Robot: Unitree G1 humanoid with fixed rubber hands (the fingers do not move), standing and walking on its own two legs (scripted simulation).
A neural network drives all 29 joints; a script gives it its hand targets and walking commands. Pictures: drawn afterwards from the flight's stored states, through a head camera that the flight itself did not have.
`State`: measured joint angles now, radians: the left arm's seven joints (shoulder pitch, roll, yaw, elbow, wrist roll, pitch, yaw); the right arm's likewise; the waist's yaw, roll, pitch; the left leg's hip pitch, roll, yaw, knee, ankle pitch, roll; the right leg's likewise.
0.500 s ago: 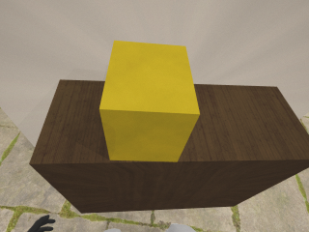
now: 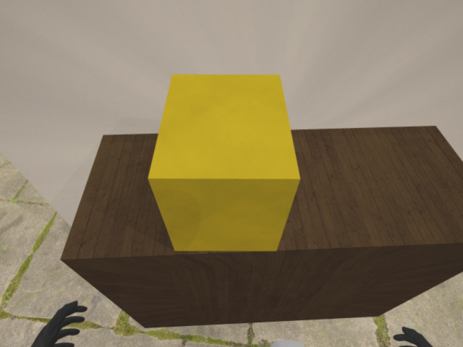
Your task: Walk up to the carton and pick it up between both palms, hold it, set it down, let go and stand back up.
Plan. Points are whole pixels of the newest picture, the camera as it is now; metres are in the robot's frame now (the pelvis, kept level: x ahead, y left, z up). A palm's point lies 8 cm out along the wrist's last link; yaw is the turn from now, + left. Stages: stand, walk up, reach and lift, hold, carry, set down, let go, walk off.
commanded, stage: walk up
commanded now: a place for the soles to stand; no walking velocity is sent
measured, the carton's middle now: (225, 165) +0.42 +0.01 +0.06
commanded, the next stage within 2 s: stand in 0.48 s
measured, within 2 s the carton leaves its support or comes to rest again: neither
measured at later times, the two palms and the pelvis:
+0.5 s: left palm out of the picture +0.14 +0.31 -0.07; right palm out of the picture +0.09 -0.32 -0.07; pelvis -0.01 +0.00 +0.00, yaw +0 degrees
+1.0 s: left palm out of the picture +0.13 +0.32 -0.06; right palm out of the picture +0.08 -0.31 -0.08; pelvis -0.02 +0.01 +0.00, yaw +0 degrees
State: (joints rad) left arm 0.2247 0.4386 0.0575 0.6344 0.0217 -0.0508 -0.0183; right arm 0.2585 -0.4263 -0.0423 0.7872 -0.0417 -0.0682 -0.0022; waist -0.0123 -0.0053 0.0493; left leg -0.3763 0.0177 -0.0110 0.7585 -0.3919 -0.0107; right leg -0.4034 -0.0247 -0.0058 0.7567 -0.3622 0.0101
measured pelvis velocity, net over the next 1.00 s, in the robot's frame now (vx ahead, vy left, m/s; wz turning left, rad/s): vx -0.02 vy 0.01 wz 0.00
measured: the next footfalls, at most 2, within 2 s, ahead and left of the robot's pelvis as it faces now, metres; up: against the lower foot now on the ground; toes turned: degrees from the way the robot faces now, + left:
none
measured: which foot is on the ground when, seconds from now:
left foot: down 0.00-1.00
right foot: down 0.00-1.00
